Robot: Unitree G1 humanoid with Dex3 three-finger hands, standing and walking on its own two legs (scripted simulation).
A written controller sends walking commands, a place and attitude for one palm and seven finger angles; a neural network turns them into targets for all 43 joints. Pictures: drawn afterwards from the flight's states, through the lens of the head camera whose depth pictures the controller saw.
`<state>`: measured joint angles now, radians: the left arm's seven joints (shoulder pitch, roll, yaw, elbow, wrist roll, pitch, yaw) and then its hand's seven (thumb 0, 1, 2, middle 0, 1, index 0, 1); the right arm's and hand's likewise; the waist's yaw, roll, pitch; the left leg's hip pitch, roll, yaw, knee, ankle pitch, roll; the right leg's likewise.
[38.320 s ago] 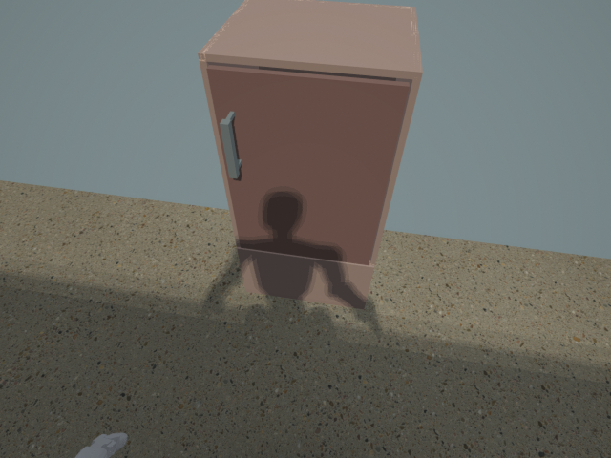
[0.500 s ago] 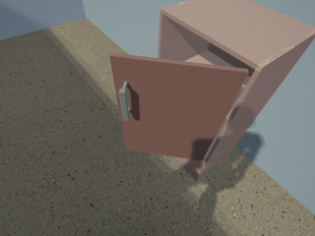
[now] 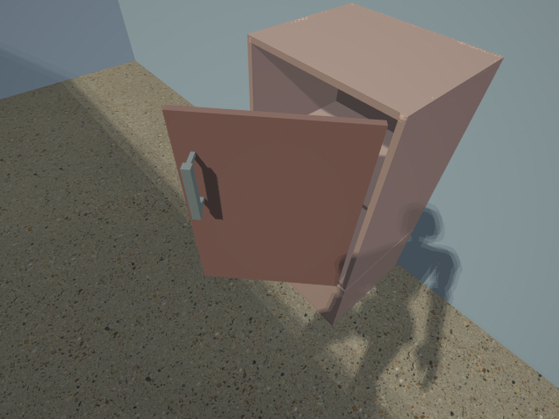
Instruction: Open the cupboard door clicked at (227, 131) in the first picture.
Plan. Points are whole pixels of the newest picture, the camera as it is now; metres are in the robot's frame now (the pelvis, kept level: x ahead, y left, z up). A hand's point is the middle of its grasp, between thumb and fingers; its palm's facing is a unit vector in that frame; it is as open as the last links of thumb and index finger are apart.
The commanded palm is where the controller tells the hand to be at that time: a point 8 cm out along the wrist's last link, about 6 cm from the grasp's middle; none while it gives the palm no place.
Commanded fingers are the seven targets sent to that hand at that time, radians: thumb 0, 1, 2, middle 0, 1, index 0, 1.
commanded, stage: come to a stop and stand still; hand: left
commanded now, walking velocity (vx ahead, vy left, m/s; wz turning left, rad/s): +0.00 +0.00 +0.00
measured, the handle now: (194, 186) +0.57 +0.21 -0.04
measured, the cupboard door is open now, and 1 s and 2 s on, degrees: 44 44 44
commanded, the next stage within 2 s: look again from close up in 0.58 s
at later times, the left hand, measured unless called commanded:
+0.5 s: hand out of the picture +0.00 +0.15 -0.18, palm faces +0.04 -0.99 -0.16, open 7.4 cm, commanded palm none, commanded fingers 0.00 0.90 0.90 -0.20 -0.30 -0.20 -0.30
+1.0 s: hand out of the picture +0.05 +0.21 -0.19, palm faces +0.02 -0.97 -0.22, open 7.4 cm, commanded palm none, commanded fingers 0.00 0.90 0.90 -0.20 -0.30 -0.20 -0.30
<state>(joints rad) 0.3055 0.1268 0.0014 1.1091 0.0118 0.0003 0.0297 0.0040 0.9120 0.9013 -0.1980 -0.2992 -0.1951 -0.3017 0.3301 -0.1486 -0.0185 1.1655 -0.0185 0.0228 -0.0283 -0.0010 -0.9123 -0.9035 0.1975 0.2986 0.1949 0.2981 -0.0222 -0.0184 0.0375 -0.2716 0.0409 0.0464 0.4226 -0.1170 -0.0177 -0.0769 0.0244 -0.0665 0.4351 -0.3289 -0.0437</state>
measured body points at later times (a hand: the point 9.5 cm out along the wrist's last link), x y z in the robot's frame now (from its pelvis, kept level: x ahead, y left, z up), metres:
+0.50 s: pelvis +0.03 +0.00 +0.00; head +0.04 +0.00 +0.45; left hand +0.00 +0.20 -0.16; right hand +0.02 -0.22 -0.16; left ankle +0.07 +0.13 -0.74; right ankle -0.05 -0.09 -0.74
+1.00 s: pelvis +0.03 +0.03 -0.01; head +0.03 +0.04 +0.44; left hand +0.05 +0.26 -0.17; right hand +0.10 -0.21 -0.15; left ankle +0.07 +0.13 -0.74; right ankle -0.05 -0.09 -0.74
